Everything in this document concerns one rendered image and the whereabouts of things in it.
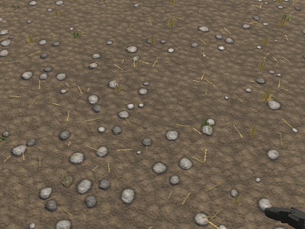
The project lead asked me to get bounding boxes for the right robot hand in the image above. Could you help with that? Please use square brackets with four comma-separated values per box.
[264, 207, 305, 229]

